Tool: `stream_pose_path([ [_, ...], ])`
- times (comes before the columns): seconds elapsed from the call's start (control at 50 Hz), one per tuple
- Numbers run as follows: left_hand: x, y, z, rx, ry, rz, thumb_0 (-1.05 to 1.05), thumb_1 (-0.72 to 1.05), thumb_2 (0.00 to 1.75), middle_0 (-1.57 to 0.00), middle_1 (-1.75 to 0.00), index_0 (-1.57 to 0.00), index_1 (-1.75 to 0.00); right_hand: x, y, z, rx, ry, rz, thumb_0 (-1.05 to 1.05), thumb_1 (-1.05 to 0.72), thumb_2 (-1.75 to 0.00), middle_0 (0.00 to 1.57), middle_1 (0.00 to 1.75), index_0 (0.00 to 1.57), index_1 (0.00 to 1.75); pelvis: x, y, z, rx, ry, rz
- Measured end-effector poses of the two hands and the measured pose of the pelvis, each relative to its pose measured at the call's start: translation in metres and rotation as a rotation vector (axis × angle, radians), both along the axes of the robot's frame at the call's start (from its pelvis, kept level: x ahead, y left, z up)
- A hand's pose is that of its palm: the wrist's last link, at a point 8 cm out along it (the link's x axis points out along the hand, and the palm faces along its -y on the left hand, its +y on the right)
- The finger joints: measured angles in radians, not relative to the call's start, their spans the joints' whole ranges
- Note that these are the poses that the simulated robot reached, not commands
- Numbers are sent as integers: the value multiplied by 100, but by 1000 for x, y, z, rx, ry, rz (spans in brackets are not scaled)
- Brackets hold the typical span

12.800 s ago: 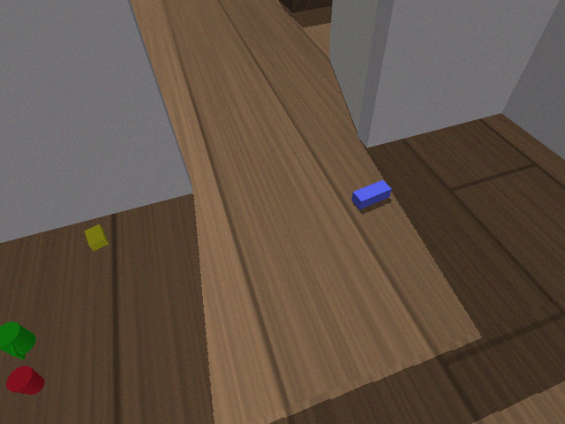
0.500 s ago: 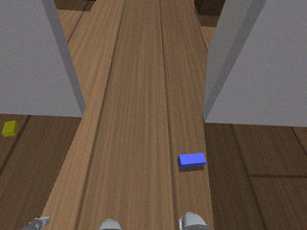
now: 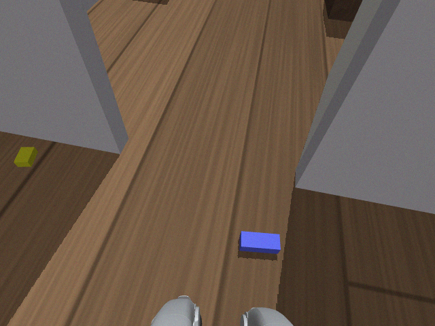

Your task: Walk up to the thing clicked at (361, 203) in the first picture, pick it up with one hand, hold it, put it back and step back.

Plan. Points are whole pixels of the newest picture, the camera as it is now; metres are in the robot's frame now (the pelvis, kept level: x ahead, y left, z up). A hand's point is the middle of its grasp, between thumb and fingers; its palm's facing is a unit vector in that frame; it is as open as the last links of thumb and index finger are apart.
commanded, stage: walk up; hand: left
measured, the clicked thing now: (259, 242) +0.52 -0.17 -0.71
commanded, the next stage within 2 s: none
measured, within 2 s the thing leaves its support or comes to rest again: neither
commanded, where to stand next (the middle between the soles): +0.16 -0.46 m, yaw +6 degrees
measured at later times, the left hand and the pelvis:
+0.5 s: hand out of the picture +0.04 +0.02 -0.12, palm faces +0.05 -0.92 -0.38, open 7.4 cm; pelvis +0.04 -0.27 +0.01, yaw +2 degrees
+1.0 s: hand (320, 315) +0.17 -0.18 -0.14, palm faces +0.01 -0.91 -0.40, open 7.4 cm; pelvis +0.06 -0.49 -0.01, yaw +2 degrees
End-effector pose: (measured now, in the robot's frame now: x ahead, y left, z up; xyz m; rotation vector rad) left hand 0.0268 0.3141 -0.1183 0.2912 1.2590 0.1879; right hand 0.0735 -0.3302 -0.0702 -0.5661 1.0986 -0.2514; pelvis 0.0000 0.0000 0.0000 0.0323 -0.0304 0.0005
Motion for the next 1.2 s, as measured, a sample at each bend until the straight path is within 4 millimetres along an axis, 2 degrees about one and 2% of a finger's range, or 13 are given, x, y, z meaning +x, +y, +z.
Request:
stream_pose_path([
  [0.12,36,-47,4,-23,-52,-59,0,90,89,-21,-30,-20,-30,-16,-62,22,-40,-18,-50,0,-89,-90,21,30,21,30,10,-52,7,-19,-4,0],
  [0.24,59,-90,8,41,-95,-62,0,90,89,-21,-30,-20,-30,-34,-154,24,-94,40,-59,0,-89,-90,22,30,21,30,13,-124,-3,-27,8,18],
  [0.32,59,-134,10,104,-101,-44,0,91,90,-21,-30,-20,-30,-36,-232,8,-124,83,-73,0,-89,-90,22,30,21,30,16,-185,-18,-24,14,24],
  [0.38,40,-178,15,119,-95,-4,0,91,90,-20,-30,-20,-30,-25,-276,-6,-136,127,-104,0,-89,-90,21,30,21,30,20,-219,-19,-31,8,46],
  [0.5,2,-257,38,68,5,81,0,90,89,-21,-30,-20,-30,22,-294,-6,-23,101,-59,0,-90,-90,21,30,21,30,36,-265,14,-16,20,43],
  [0.64,-3,-315,32,55,45,110,0,90,89,-21,-30,-20,-30,64,-306,-9,51,118,58,0,-90,-90,21,30,21,30,50,-319,17,-15,25,62],
  [0.76,36,-362,5,29,6,69,0,90,89,-21,-30,-20,-30,72,-347,-18,29,61,54,0,-90,-90,21,30,21,30,54,-359,0,29,3,85],
  [0.92,115,-418,17,42,-142,-49,0,90,89,-21,-30,-20,-30,56,-446,3,-38,-18,-24,0,-89,-90,21,30,21,30,55,-434,-1,-4,-8,39],
  [0.98,129,-443,19,74,-197,-52,0,90,89,-21,-30,-20,-30,53,-493,-2,-36,6,-21,0,-89,-90,21,30,21,30,57,-472,-9,-9,-3,35],
  [1.04,123,-475,13,121,-202,-22,0,91,90,-21,-30,-20,-30,57,-540,-20,-32,21,-36,0,-89,-90,21,30,21,30,61,-507,-23,-50,-16,40],
  [1.08,107,-498,11,129,-164,-12,0,91,90,-21,-30,-20,-30,60,-557,-30,-13,33,-67,0,-90,-90,21,30,21,30,66,-521,-24,-46,-19,47],
  [1.14,86,-528,20,118,-93,12,0,90,89,-21,-30,-20,-30,68,-563,-37,47,51,-76,0,-90,-90,20,30,20,30,73,-531,-12,-33,-12,48],
  [1.2,70,-540,33,136,-49,28,0,90,89,-21,-30,-21,-30,78,-557,-43,113,79,-48,0,-90,-90,20,30,20,30,76,-537,-2,-26,-5,54],
])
